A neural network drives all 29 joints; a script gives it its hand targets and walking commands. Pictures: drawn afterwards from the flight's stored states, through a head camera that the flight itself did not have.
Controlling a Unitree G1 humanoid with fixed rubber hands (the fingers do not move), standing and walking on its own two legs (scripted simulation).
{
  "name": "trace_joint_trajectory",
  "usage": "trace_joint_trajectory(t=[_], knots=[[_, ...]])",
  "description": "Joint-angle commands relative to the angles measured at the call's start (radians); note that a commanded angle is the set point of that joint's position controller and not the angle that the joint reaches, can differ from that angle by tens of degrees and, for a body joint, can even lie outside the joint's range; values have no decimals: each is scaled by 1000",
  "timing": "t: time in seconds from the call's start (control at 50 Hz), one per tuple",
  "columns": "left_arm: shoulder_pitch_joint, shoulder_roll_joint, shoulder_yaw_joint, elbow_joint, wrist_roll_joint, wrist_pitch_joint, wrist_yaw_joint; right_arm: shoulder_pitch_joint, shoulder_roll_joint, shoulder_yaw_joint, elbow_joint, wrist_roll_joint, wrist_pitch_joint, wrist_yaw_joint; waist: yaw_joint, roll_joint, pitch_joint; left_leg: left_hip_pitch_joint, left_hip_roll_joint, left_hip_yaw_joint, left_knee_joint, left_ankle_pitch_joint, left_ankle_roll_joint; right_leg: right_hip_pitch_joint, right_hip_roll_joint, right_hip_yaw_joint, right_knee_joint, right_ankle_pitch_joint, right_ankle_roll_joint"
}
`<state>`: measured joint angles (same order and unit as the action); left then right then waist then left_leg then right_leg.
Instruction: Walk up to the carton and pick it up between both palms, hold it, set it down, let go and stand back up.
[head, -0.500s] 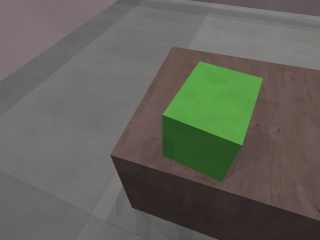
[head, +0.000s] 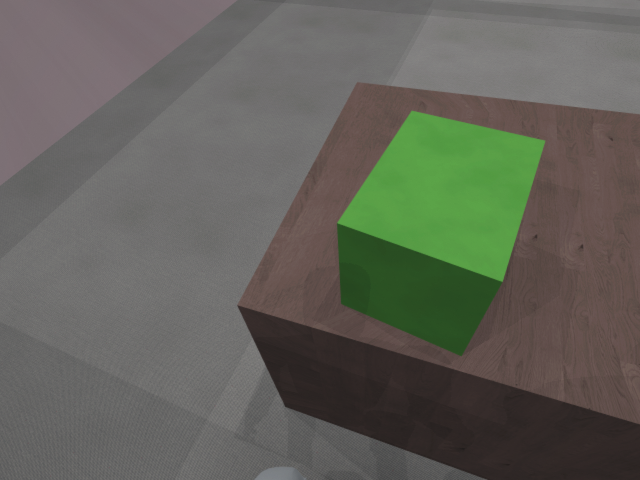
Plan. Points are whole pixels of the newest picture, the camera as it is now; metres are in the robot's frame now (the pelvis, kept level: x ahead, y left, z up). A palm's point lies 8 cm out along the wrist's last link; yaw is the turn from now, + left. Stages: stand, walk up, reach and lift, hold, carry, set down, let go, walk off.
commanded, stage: walk up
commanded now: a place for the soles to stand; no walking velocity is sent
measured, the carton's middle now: (435, 228) +0.49 -0.16 -0.03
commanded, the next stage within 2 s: none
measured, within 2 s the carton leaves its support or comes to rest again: neither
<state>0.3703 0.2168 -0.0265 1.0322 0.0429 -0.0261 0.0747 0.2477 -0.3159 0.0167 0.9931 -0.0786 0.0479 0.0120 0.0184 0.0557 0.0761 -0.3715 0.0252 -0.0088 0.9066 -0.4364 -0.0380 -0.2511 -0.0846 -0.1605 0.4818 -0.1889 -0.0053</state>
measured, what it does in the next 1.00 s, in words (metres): steps to the left, turning right: left foot, then right foot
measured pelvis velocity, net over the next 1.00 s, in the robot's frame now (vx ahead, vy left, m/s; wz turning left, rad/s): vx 0.03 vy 0.15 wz -0.55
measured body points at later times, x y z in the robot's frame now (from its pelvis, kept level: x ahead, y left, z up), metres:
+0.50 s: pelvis +0.02 +0.12 +0.00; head +0.04 +0.12 +0.45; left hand +0.16 +0.38 -0.13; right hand +0.01 -0.15 -0.13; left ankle +0.07 +0.24 -0.74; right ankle +0.00 +0.00 -0.68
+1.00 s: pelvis +0.03 +0.15 +0.00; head +0.04 +0.14 +0.45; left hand +0.24 +0.34 -0.13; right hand -0.02 -0.11 -0.13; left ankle +0.12 +0.23 -0.74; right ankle -0.02 +0.03 -0.71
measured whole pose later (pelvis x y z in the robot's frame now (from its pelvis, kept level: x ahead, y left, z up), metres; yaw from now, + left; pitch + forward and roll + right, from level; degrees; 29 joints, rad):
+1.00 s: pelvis +0.03 +0.15 +0.00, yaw -32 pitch -2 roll +0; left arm 0.27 0.27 0.00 0.84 0.01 0.02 0.02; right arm 0.23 -0.25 0.04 0.84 -0.02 0.02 -0.01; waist 0.00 0.00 0.05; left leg -0.26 0.06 0.13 0.54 -0.25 0.01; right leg -0.38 0.03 0.09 0.82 -0.48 0.01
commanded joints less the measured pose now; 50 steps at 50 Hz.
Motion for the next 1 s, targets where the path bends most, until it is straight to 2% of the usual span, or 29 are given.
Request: trace_joint_trajectory(t=[0.0,0.08,0.18,0.2,0.22,0.24,0.26,0.28,0.32,0.4,0.42,0.48,0.5,0.54,0.56,0.58,0.6,0.62,0.64,0.66,0.7,0.76,0.82,0.84,0.86,0.88,0.9,0.92,0.98], knots=[[73,188,61,-53,4,-16,25,0,-64,-31,-85,-9,9,19,-23,-139,31,-235,84,-60,189,75,-28,58,-247,370,-296,-327,-143],[30,209,79,-130,2,-28,2,-12,-64,-24,-104,20,25,28,-22,-201,16,-147,90,-35,119,86,-46,-59,-203,309,-282,-265,-156],[-15,277,107,-195,5,8,-39,14,-63,-33,-95,57,4,13,-5,-262,-37,126,20,69,-204,80,2,-172,-142,270,-142,-242,-112],[-40,287,106,-208,7,23,-44,64,-62,-38,-86,58,-3,6,-39,-222,-43,208,-17,101,-315,143,9,-196,-113,252,-40,-218,-93],[-14,238,91,-209,3,33,-52,97,-84,-47,-91,57,-9,0,-50,-134,-15,256,-9,61,-395,150,9,-275,-55,246,75,-248,-68],[0,154,60,-229,-3,35,-59,151,-164,-62,-108,56,-18,-9,-72,96,-40,222,193,-173,-556,44,29,-304,58,176,314,-337,-20],[33,107,48,-249,-18,39,-48,67,-279,-84,-145,65,-12,-25,-35,249,20,79,353,-387,-706,-105,109,-364,140,173,483,-520,5],[-2,103,54,-269,-17,41,-32,7,-283,-90,-156,72,-3,-40,-44,220,82,-59,378,-371,-732,-148,163,-340,102,232,631,-485,-3],[65,176,76,-230,-14,36,-32,-81,-168,-60,-165,63,-7,-39,22,172,84,-24,301,-208,-669,-83,169,-308,70,252,693,-316,5],[51,181,88,-230,-2,36,-60,-11,-107,-45,-182,42,-49,-41,-16,41,6,187,323,-149,-588,132,214,-312,72,222,607,-255,20],[-1,167,82,-249,0,39,-64,18,-108,-43,-180,42,-56,-40,-49,62,1,221,344,-144,-584,124,233,-321,63,221,542,-270,23],[-77,141,73,-273,-2,44,-79,44,-137,-50,-174,29,-60,-40,-75,92,20,246,354,-89,-573,162,230,-289,58,198,385,-244,21],[-57,126,68,-276,-11,39,-82,43,-150,-49,-179,26,-61,-38,-54,137,-1,245,339,-36,-541,228,226,-234,74,175,318,-244,17],[-28,107,67,-271,-13,24,-84,39,-159,-43,-179,25,-53,-30,-39,141,-59,223,317,31,-461,358,214,-96,111,120,185,-196,-1],[-12,107,70,-266,-15,16,-83,23,-159,-40,-181,28,-46,-27,-13,98,-56,177,292,68,-391,458,187,8,130,101,48,-76,-12],[41,125,78,-260,-15,8,-79,50,-145,-26,-180,33,-38,-18,13,55,-93,110,267,117,-307,398,147,120,106,143,-48,2,-26],[71,182,95,-266,-16,5,-75,60,-95,-6,-197,36,-37,-11,27,-54,-122,29,228,159,-187,248,91,205,-20,311,-64,106,-62],[65,257,110,-288,-25,1,-69,62,-33,12,-227,43,-31,-4,7,-217,-129,-137,84,178,-49,-170,18,251,-200,626,-101,254,-155],[87,277,112,-275,-48,5,-56,8,-36,16,-235,52,-11,-16,50,-185,-78,-129,79,59,37,-284,15,111,-253,672,-129,218,-259],[56,243,101,-277,-44,5,-45,-22,-42,13,-241,55,-4,-23,40,-156,-13,-164,85,10,65,-240,21,92,-231,641,-123,202,-261],[-31,219,86,-279,-29,12,-42,14,-50,7,-217,58,-18,-28,11,-214,-39,-100,83,18,-31,-119,18,57,-140,521,-99,193,-198],[-76,188,75,-298,-23,12,-48,54,-56,-5,-203,49,-31,-21,-4,-204,-105,3,18,64,-94,-25,28,11,-92,459,-51,319,-178],[-134,203,68,-292,-34,25,-54,58,-23,-10,-213,58,-39,-21,-38,-152,-101,185,-18,102,-339,156,49,-122,-54,448,10,227,-132],[-141,204,62,-285,-33,28,-59,88,-25,-14,-208,54,-40,-23,-54,-157,-103,234,-5,87,-437,230,58,-149,-39,450,51,178,-96],[-114,165,49,-281,-46,28,-64,81,-62,-26,-221,52,-47,-25,-40,-69,-92,290,85,-2,-487,240,82,-226,8,426,102,88,-55],[-68,118,34,-271,-58,33,-61,50,-133,-38,-234,66,-47,-28,-21,63,-79,169,264,-222,-638,84,152,-212,131,312,239,-180,-7],[-57,133,45,-263,-45,40,-49,11,-166,-44,-227,75,-39,-31,-17,96,-9,23,365,-286,-703,-9,226,-148,145,245,363,-352,10],[-45,133,49,-244,-35,42,-47,-22,-143,-34,-220,72,-38,-33,-10,94,31,2,374,-274,-714,-6,259,-167,110,276,454,-377,12],[-36,124,48,-214,-22,25,-59,-31,-98,-17,-193,56,-45,-28,-15,67,5,100,273,-81,-627,214,208,-161,75,241,321,-298,11]])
